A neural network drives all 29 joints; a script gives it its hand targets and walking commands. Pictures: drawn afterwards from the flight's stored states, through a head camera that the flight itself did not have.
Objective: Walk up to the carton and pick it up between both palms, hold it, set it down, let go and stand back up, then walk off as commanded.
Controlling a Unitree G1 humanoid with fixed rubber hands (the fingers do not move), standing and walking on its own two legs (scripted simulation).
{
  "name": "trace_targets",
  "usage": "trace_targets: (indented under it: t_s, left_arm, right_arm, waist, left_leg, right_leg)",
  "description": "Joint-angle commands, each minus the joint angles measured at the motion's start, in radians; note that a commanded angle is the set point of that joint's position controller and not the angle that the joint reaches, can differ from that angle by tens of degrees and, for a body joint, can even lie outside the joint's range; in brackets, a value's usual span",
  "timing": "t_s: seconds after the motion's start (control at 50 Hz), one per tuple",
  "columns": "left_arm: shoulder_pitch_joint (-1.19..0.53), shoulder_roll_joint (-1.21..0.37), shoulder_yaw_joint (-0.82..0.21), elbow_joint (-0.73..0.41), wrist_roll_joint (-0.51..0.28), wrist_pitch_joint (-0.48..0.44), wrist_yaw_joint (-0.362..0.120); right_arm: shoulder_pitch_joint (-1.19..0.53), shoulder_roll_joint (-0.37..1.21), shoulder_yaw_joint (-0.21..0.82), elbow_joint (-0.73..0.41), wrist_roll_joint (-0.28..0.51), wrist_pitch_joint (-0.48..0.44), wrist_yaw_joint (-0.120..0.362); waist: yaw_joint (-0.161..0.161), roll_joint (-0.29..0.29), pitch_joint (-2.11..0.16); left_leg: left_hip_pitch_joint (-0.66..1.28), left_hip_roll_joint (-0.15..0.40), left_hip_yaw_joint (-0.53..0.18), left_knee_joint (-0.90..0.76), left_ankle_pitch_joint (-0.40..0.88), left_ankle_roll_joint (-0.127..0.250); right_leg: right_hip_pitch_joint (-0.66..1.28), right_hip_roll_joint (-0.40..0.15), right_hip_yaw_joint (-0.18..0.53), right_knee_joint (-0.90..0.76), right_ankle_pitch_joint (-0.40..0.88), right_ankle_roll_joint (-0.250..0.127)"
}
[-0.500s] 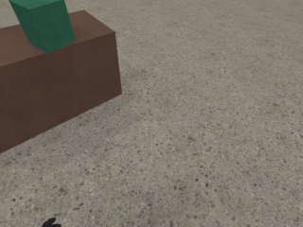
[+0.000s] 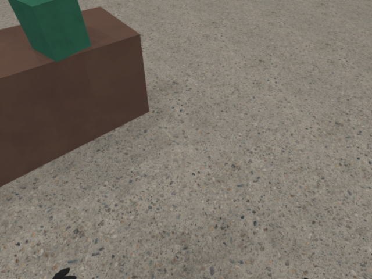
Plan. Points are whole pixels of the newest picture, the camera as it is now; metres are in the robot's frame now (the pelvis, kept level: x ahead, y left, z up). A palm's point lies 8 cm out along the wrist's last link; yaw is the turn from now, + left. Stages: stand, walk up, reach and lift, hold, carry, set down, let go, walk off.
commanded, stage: stand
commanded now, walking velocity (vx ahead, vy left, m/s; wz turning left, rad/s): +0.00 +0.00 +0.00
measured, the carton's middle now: (52, 23) +1.19 +0.66 -0.03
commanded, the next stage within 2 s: walk up in 0.36 s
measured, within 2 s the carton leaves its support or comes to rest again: neither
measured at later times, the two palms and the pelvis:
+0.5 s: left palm out of the picture +0.09 +0.29 -0.12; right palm out of the picture +0.07 -0.29 -0.11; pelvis +0.01 +0.01 +0.00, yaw +0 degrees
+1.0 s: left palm out of the picture +0.14 +0.43 -0.12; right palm (279, 241) +0.21 -0.22 -0.09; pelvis +0.08 +0.08 -0.04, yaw +11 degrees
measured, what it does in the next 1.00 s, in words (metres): steps to the left: left foot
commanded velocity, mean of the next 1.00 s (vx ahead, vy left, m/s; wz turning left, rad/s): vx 0.00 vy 0.00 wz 0.00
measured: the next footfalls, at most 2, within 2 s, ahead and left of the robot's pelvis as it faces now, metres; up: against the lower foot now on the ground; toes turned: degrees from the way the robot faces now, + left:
left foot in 0.86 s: +0.12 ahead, +0.22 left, +0.00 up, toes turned +16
right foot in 1.24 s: +0.37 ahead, +0.01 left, +0.00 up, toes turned +14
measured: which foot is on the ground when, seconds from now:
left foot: down 0.00-0.62, up 0.64-0.84, down 0.86-1.00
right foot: down 0.00-0.86, up 0.88-1.00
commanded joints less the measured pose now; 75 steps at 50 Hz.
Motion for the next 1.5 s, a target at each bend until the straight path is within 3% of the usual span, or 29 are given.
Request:
trace_targets:
  t_s: [0.0, 0.06, 0.12, 0.22, 0.28, 0.4, 0.48, 0.52, 0.54, 0.58, 0.62, 0.74, 0.78, 0.8, 0.84, 0.86, 0.88, 0.96, 1.12, 1.18, 1.2, 1.22, 1.24, 1.26, 1.28, 1.3, 1.36, 1.46, 1.48]
  left_arm:
    - [0.017, 0.168, 0.036, -0.055, -0.007, -0.010, 0.015]
    - [0.022, 0.159, 0.025, -0.039, -0.003, -0.010, 0.004]
    - [0.024, 0.169, 0.030, -0.039, 0.002, -0.012, 0.016]
    - [-0.022, 0.154, 0.024, -0.045, 0.005, -0.002, 0.013]
    - [-0.014, 0.197, 0.030, -0.049, 0.005, -0.017, 0.013]
    - [-0.027, 0.210, 0.046, -0.041, 0.004, -0.003, 0.013]
    - [-0.023, 0.172, 0.037, -0.038, 0.008, -0.013, 0.020]
    - [-0.010, 0.154, 0.033, -0.033, -0.001, -0.012, 0.010]
    - [0.014, 0.274, 0.094, -0.129, 0.050, -0.027, 0.006]
    - [0.107, 0.333, 0.130, -0.129, 0.073, -0.026, 0.014]
    - [0.046, 0.340, 0.125, -0.197, 0.085, -0.044, 0.038]
    - [-0.074, 0.370, 0.143, -0.347, 0.082, -0.054, 0.010]
    - [-0.079, 0.323, 0.126, -0.355, 0.079, -0.050, -0.007]
    - [-0.053, 0.269, 0.113, -0.374, 0.070, -0.052, -0.013]
    - [-0.059, 0.159, 0.074, -0.433, 0.044, -0.029, -0.049]
    - [-0.088, 0.222, 0.088, -0.479, 0.045, -0.022, -0.056]
    - [-0.054, 0.280, 0.108, -0.491, 0.045, -0.015, -0.061]
    - [-0.008, 0.313, 0.100, -0.490, 0.045, -0.043, -0.057]
    - [0.088, 0.269, 0.103, -0.538, 0.056, -0.036, -0.075]
    - [0.114, 0.270, 0.113, -0.541, 0.053, -0.028, -0.065]
    - [0.240, 0.282, 0.133, -0.516, 0.049, -0.032, -0.053]
    - [0.311, 0.356, 0.150, -0.516, 0.062, -0.041, -0.039]
    - [0.319, 0.400, 0.166, -0.540, 0.077, -0.044, -0.027]
    - [0.283, 0.407, 0.158, -0.565, 0.084, -0.045, -0.010]
    - [0.240, 0.414, 0.162, -0.550, 0.071, -0.058, -0.003]
    - [0.257, 0.374, 0.154, -0.576, 0.065, -0.066, -0.001]
    - [0.227, 0.386, 0.144, -0.583, 0.060, -0.061, 0.003]
    - [0.110, 0.402, 0.147, -0.610, 0.072, -0.062, -0.001]
    - [0.111, 0.385, 0.143, -0.612, 0.069, -0.064, 0.002]
  right_arm:
    - [-0.021, -0.215, -0.040, -0.045, -0.011, -0.016, -0.009]
    - [-0.028, -0.228, -0.043, -0.034, -0.009, -0.014, -0.016]
    - [0.022, -0.213, -0.048, -0.031, 0.011, -0.017, -0.004]
    - [-0.017, -0.160, -0.032, -0.047, 0.010, -0.016, -0.017]
    - [0.002, -0.175, -0.041, -0.049, -0.001, -0.005, -0.009]
    - [-0.016, -0.176, -0.051, -0.052, -0.007, -0.015, -0.014]
    - [-0.005, -0.199, -0.051, -0.045, -0.006, -0.017, -0.009]
    - [-0.004, -0.212, -0.060, -0.037, 0.006, -0.023, -0.016]
    - [0.007, -0.245, -0.103, -0.146, -0.024, -0.005, 0.027]
    - [-0.110, -0.174, -0.094, -0.239, -0.028, 0.018, 0.072]
    - [-0.089, -0.182, -0.115, -0.299, -0.048, 0.034, 0.090]
    - [0.103, -0.219, -0.118, -0.360, -0.020, 0.031, 0.125]
    - [0.265, -0.217, -0.129, -0.312, -0.027, 0.028, 0.120]
    - [0.243, -0.259, -0.150, -0.306, -0.050, 0.007, 0.099]
    - [0.334, -0.390, -0.192, -0.330, -0.065, -0.004, 0.075]
    - [0.311, -0.371, -0.164, -0.396, -0.045, -0.007, 0.062]
    - [0.280, -0.404, -0.174, -0.411, -0.036, -0.010, 0.051]
    - [0.252, -0.391, -0.161, -0.438, -0.031, -0.026, 0.022]
    - [0.163, -0.321, -0.140, -0.559, -0.032, -0.038, 0.050]
    - [0.146, -0.302, -0.128, -0.581, -0.029, -0.024, 0.069]
    - [0.180, -0.298, -0.121, -0.578, -0.030, -0.019, 0.067]
    - [0.202, -0.251, -0.108, -0.581, -0.026, -0.023, 0.069]
    - [0.241, -0.200, -0.084, -0.609, -0.015, -0.020, 0.068]
    - [0.179, -0.292, -0.126, -0.634, -0.015, 0.003, 0.055]
    - [0.132, -0.334, -0.138, -0.638, -0.025, 0.017, 0.049]
    - [0.190, -0.335, -0.136, -0.616, -0.031, 0.012, 0.052]
    - [0.150, -0.298, -0.127, -0.611, -0.023, -0.002, 0.059]
    - [0.155, -0.271, -0.130, -0.632, -0.007, 0.024, 0.079]
    - [0.135, -0.278, -0.118, -0.638, -0.021, 0.016, 0.082]
  waist:
    - [0.011, 0.006, -0.054]
    - [0.021, 0.063, -0.043]
    - [-0.006, -0.052, -0.081]
    - [-0.003, 0.067, -0.063]
    - [-0.014, -0.027, -0.070]
    - [-0.010, 0.079, -0.013]
    - [-0.001, 0.005, -0.027]
    - [0.007, -0.069, -0.039]
    - [0.032, -0.067, -0.086]
    - [0.104, -0.234, 0.044]
    - [0.063, -0.033, 0.053]
    - [-0.032, -0.167, 0.036]
    - [-0.111, -0.038, -0.056]
    - [-0.073, 0.078, -0.029]
    - [-0.121, 0.468, -0.012]
    - [-0.102, 0.259, 0.019]
    - [-0.075, 0.212, -0.016]
    - [-0.050, 0.126, 0.071]
    - [0.008, 0.177, 0.090]
    - [0.047, 0.053, 0.072]
    - [0.095, 0.068, -0.007]
    - [0.133, -0.097, -0.072]
    - [0.133, -0.284, -0.125]
    - [0.141, -0.181, -0.062]
    - [0.136, -0.212, 0.072]
    - [0.094, -0.093, 0.042]
    - [0.087, -0.087, 0.019]
    - [0.026, -0.286, 0.043]
    - [0.020, -0.170, 0.103]
  left_leg:
    - [-0.026, 0.096, -0.068, -0.073, 0.158, 0.056]
    - [0.003, 0.104, -0.073, -0.055, 0.160, 0.047]
    - [0.028, 0.113, -0.091, -0.067, 0.203, 0.058]
    - [0.036, 0.101, -0.085, -0.064, 0.188, 0.045]
    - [0.047, 0.124, -0.104, -0.068, 0.206, 0.053]
    - [0.023, 0.104, -0.076, -0.078, 0.262, 0.052]
    - [-0.025, 0.110, -0.095, -0.074, 0.206, 0.059]
    - [-0.006, 0.120, -0.117, -0.080, 0.164, 0.067]
    - [-0.188, 0.039, -0.101, 0.072, -0.182, 0.116]
    - [-0.573, 0.000, 0.011, 0.388, -0.253, 0.070]
    - [-0.595, 0.086, -0.133, 0.691, -0.261, 0.043]
    - [-0.403, 0.143, -0.113, 0.419, -0.203, 0.047]
    - [-0.042, 0.014, 0.064, 0.262, -0.063, 0.054]
    - [0.016, -0.020, 0.040, 0.208, -0.001, 0.057]
    - [0.114, 0.192, -0.511, -0.036, -0.485, 0.241]
    - [-0.033, 0.303, -0.807, -0.209, -0.669, 0.310]
    - [-0.040, 0.363, -0.855, -0.236, -0.731, 0.358]
    - [-0.095, 0.254, -0.571, -0.123, -0.209, 0.287]
    - [-0.332, 0.155, -0.303, -0.033, -0.271, 0.222]
    - [-0.431, 0.104, -0.276, 0.099, -0.220, 0.189]
    - [-0.470, 0.094, -0.263, 0.263, -0.252, 0.164]
    - [-0.547, 0.026, -0.202, 0.535, -0.252, 0.132]
    - [-0.683, -0.073, -0.089, 0.812, -0.393, 0.064]
    - [-0.660, -0.077, -0.169, 0.917, -0.401, 0.050]
    - [-0.698, 0.010, -0.196, 0.949, -0.368, 0.050]
    - [-0.697, -0.015, -0.211, 0.957, -0.328, 0.042]
    - [-0.663, 0.015, -0.190, 0.940, -0.296, 0.045]
    - [-0.533, 0.080, -0.150, 0.719, -0.214, 0.032]
    - [-0.512, 0.089, -0.148, 0.661, -0.163, 0.040]
  right_leg:
    - [0.014, -0.126, 0.065, -0.054, 0.216, -0.015]
    - [-0.012, -0.140, 0.072, -0.057, 0.208, -0.026]
    - [0.009, -0.127, 0.061, -0.056, 0.271, -0.020]
    - [-0.004, -0.141, 0.072, -0.049, 0.239, -0.017]
    - [-0.021, -0.123, 0.050, -0.024, 0.238, -0.013]
    - [-0.037, -0.136, 0.067, -0.058, 0.259, -0.015]
    - [0.015, -0.147, 0.068, -0.040, 0.258, -0.025]
    - [-0.010, -0.132, 0.057, -0.052, 0.221, -0.031]
    - [0.136, -0.114, -0.033, 0.039, -0.255, -0.075]
    - [0.232, -0.317, 0.187, -0.154, -0.585, -0.189]
    - [0.057, -0.492, 0.347, -0.240, -0.582, -0.290]
    - [-0.072, -0.450, 0.078, -0.131, -0.480, -0.204]
    - [-0.263, -0.290, -0.143, 0.116, -0.580, -0.135]
    - [-0.338, -0.207, -0.222, 0.308, -0.546, -0.110]
    - [-0.685, -0.013, -0.234, 0.773, -0.602, -0.042]
    - [-0.676, -0.030, -0.073, 0.911, -0.515, -0.032]
    - [-0.668, -0.069, -0.021, 0.976, -0.459, -0.032]
    - [-0.583, -0.131, 0.034, 0.775, -0.322, -0.025]
    - [-0.258, -0.099, -0.006, 0.427, -0.021, -0.028]
    - [-0.025, -0.034, -0.069, 0.310, -0.019, -0.053]
    - [0.123, -0.042, -0.027, 0.283, -0.093, -0.052]
    - [0.227, -0.088, 0.106, 0.199, -0.253, -0.072]
    - [0.260, -0.368, 0.489, 0.024, -0.686, -0.175]
    - [0.104, -0.478, 0.766, -0.124, -0.876, -0.265]
    - [0.025, -0.520, 0.713, -0.127, -0.811, -0.357]
    - [0.044, -0.474, 0.672, -0.098, -0.732, -0.316]
    - [-0.019, -0.398, 0.376, -0.030, -0.378, -0.292]
    - [-0.187, -0.380, 0.147, -0.061, -0.502, -0.241]
    - [-0.233, -0.403, 0.168, -0.076, -0.446, -0.238]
